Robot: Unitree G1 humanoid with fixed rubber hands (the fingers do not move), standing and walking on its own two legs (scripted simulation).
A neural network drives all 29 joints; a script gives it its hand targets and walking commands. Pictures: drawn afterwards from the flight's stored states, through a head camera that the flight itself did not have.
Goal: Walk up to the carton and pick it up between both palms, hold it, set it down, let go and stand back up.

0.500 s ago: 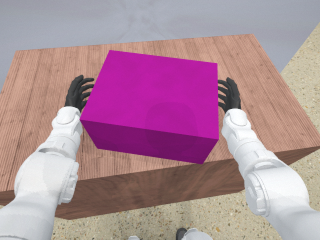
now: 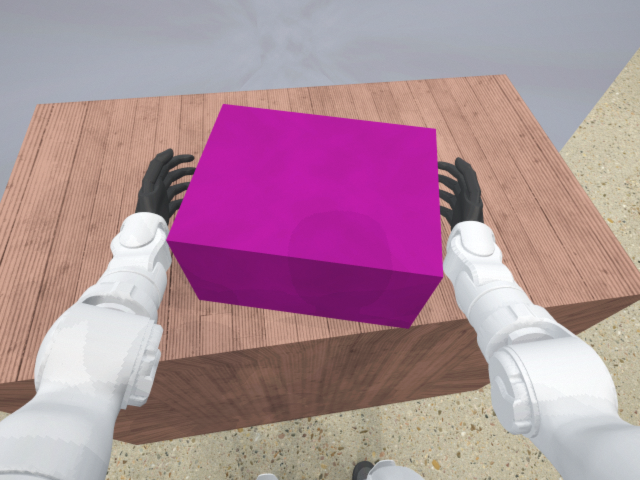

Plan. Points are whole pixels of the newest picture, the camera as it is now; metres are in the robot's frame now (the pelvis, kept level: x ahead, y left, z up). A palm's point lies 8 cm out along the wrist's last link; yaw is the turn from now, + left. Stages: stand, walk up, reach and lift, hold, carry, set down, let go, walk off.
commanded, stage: reach and lift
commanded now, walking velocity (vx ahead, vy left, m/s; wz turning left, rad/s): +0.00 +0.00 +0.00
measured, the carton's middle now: (315, 215) +0.45 -0.01 +0.03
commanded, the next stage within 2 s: none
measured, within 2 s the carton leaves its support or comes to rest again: leaves its support in 1.18 s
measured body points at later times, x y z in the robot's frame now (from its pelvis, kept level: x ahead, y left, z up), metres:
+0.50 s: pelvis +0.00 +0.00 +0.00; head +0.09 +0.02 +0.44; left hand +0.47 +0.19 +0.05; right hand +0.43 -0.20 +0.05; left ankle +0.00 +0.10 -0.71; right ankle +0.03 -0.13 -0.71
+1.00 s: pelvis +0.01 +0.00 +0.00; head +0.09 +0.02 +0.44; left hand +0.47 +0.18 +0.06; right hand +0.42 -0.21 +0.05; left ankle +0.00 +0.10 -0.71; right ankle +0.03 -0.13 -0.71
